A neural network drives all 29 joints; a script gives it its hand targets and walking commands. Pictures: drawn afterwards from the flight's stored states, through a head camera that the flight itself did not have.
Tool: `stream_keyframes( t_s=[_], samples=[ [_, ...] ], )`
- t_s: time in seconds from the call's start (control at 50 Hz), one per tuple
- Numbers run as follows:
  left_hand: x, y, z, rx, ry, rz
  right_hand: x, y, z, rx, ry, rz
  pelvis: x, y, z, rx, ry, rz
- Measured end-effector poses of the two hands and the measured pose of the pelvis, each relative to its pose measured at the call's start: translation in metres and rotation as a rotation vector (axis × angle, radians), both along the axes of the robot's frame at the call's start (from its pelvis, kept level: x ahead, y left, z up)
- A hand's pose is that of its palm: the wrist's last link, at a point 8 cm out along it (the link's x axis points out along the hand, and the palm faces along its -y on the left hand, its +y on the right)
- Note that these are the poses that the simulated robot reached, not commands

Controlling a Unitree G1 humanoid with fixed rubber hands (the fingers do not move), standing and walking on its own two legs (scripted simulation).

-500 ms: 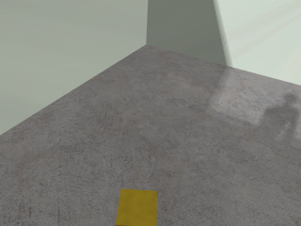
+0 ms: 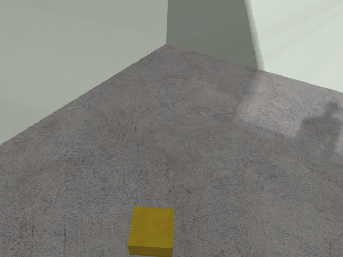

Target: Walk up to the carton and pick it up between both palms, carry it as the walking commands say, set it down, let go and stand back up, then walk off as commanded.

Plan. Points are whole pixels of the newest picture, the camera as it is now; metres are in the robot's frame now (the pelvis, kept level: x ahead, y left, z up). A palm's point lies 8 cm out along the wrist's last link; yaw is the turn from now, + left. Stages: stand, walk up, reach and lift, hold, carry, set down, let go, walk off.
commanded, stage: stand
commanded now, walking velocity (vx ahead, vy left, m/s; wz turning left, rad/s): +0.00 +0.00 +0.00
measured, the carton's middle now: (152, 231) +0.45 +0.07 -0.69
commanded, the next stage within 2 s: walk off in 0.24 s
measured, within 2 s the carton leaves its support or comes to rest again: neither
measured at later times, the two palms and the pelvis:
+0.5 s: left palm out of the picture -0.05 +0.18 -0.15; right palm out of the picture -0.03 -0.20 -0.15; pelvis +0.00 -0.02 +0.00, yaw +1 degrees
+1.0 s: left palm out of the picture -0.07 +0.14 -0.15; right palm out of the picture +0.00 -0.32 -0.15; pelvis -0.03 -0.09 -0.01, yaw +4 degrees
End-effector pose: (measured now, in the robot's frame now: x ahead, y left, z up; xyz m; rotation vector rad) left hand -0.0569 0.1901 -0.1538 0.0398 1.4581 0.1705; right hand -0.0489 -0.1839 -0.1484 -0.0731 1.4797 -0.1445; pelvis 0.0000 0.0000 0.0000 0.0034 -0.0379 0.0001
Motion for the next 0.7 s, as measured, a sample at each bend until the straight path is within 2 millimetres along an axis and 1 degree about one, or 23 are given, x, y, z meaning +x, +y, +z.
stream_keyframes(
  t_s=[0.08,0.22,0.32,0.44,0.52,0.58,0.7],
  samples=[
    [-0.002,-0.004,0.000,-0.001,0.003,0.002,-0.003,-0.005,0.001,-0.002,0.021,0.003,-0.002,-0.004,0.000,-0.002,0.002,-0.001],
    [-0.001,-0.004,0.000,0.017,-0.002,0.009,0.005,-0.015,0.001,-0.018,0.014,0.006,-0.002,-0.010,0.000,-0.004,-0.004,0.008],
    [0.002,-0.007,0.001,0.016,0.000,0.009,0.011,-0.018,0.001,-0.018,0.004,0.005,-0.001,-0.013,0.000,-0.003,-0.006,0.004],
    [0.008,-0.005,0.003,0.027,-0.019,0.017,0.016,-0.019,0.000,-0.015,0.005,0.014,0.001,-0.014,0.000,-0.009,-0.012,0.010],
    [0.005,-0.006,0.001,0.031,0.011,0.011,0.018,-0.021,0.000,-0.020,-0.007,0.008,0.000,-0.016,0.000,-0.009,-0.015,0.007],
    [0.002,-0.004,-0.002,0.037,0.034,0.006,0.017,-0.028,0.000,-0.041,-0.009,0.004,-0.002,-0.019,-0.003,-0.013,-0.010,0.004],
    [-0.001,0.007,-0.009,0.072,0.054,0.001,0.017,-0.049,-0.005,-0.092,-0.018,0.003,-0.009,-0.028,-0.012,-0.011,0.003,-0.002]
  ],
)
